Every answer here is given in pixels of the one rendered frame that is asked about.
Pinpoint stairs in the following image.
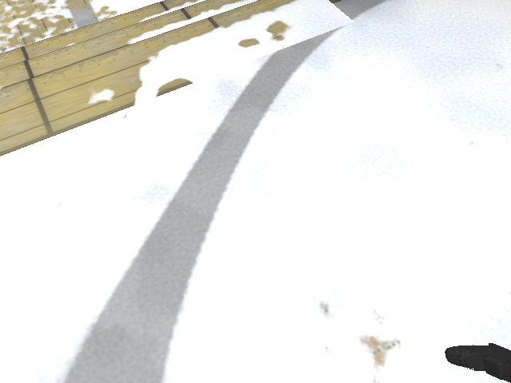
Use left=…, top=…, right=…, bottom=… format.
left=0, top=0, right=258, bottom=89

